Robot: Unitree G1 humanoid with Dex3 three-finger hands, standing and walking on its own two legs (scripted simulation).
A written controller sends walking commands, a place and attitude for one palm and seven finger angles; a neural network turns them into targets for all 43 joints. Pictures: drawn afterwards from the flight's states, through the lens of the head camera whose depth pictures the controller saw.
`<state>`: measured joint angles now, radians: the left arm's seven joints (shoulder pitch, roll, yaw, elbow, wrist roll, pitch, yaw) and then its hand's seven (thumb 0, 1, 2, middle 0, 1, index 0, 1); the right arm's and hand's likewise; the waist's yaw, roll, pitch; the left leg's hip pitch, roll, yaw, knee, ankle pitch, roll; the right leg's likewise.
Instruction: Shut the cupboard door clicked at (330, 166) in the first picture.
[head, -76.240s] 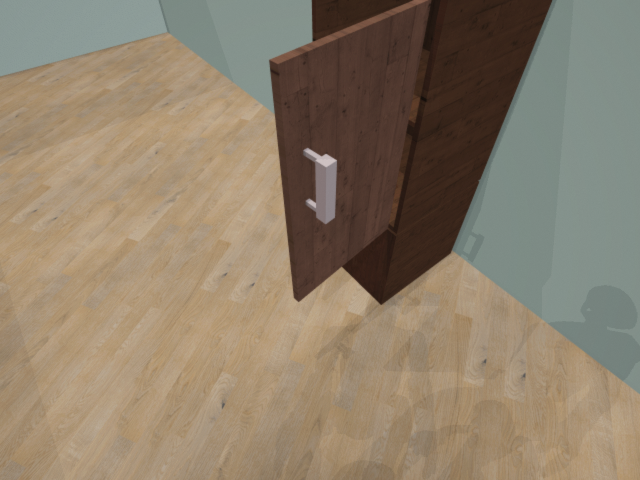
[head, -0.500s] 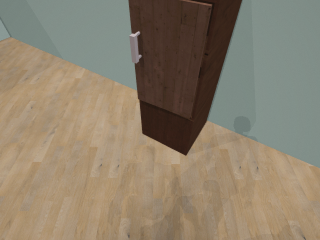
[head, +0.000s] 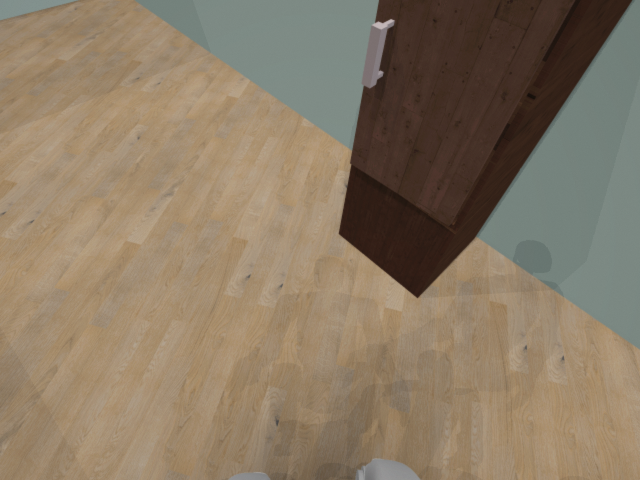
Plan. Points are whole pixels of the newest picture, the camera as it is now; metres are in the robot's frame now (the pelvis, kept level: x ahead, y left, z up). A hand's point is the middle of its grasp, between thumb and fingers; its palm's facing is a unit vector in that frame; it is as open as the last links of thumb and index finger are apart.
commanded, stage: walk to a spot facing it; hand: left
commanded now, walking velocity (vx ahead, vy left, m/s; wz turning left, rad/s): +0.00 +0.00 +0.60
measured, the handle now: (379, 53) +0.94 -0.09 +0.03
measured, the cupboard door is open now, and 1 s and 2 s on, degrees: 4 4 4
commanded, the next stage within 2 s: turn to face it in 1.76 s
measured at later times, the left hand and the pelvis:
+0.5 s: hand out of the picture +0.00 +0.16 -0.15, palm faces +0.29 -0.91 -0.30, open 7.4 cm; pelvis -0.01 -0.06 +0.01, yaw +19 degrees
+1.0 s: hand out of the picture -0.01 +0.20 -0.14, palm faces +0.56 -0.78 -0.28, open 7.4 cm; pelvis +0.03 -0.04 +0.00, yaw +36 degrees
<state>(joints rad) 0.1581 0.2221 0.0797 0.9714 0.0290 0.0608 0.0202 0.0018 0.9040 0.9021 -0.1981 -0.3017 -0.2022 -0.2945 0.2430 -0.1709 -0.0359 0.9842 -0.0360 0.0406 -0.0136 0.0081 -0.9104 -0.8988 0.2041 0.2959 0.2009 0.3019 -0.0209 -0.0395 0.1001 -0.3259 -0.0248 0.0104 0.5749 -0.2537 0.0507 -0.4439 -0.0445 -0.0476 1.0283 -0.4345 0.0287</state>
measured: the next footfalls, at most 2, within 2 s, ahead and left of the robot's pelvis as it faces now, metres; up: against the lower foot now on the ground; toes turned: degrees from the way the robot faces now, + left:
right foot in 0.30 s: +0.03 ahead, -0.16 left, +0.00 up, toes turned +12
left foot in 0.66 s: -0.03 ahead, +0.09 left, +0.00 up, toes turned +30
